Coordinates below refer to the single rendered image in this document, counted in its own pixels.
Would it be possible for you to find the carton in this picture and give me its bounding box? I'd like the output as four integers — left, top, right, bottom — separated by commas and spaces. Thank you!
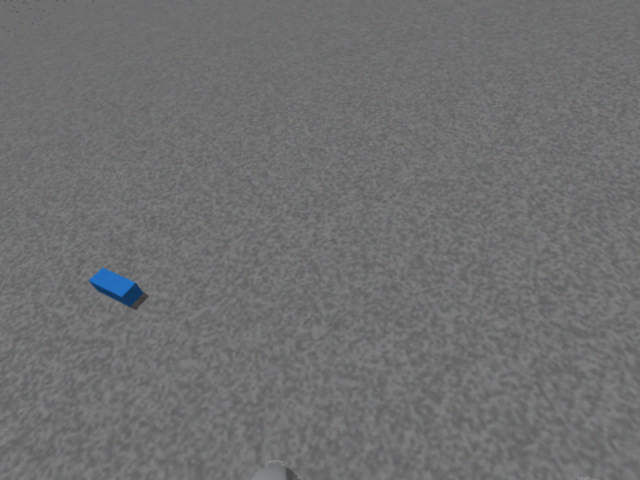
88, 267, 143, 307

